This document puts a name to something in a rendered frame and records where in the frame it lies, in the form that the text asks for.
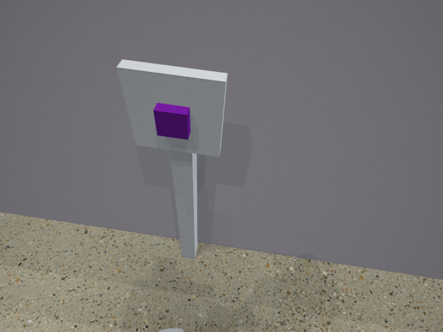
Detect panel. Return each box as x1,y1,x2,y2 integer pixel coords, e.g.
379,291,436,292
116,59,228,259

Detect button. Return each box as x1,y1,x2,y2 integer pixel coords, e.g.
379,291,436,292
154,103,190,140

